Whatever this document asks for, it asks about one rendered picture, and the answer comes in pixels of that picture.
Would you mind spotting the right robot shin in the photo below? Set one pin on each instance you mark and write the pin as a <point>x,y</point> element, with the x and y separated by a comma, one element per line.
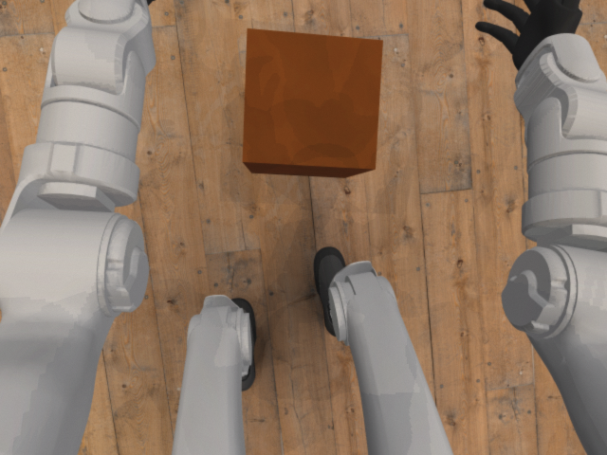
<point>362,267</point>

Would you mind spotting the left robot upper arm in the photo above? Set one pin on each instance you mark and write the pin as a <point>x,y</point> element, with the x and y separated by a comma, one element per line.
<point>64,277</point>

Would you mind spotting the robot right foot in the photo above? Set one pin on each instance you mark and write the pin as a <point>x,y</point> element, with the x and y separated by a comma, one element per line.
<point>327,263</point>

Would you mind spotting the robot right hand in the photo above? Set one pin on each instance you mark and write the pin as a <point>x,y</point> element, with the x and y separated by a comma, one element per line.
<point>547,17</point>

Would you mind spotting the robot left forearm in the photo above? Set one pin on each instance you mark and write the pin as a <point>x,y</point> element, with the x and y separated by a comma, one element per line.
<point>91,111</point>

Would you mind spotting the right robot upper arm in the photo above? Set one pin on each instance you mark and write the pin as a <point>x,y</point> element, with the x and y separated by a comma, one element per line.
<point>557,295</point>

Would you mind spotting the carton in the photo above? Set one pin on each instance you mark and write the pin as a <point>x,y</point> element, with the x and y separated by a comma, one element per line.
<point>311,103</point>

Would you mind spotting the robot right forearm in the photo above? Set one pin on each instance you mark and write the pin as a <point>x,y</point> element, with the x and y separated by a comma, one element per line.
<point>562,96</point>

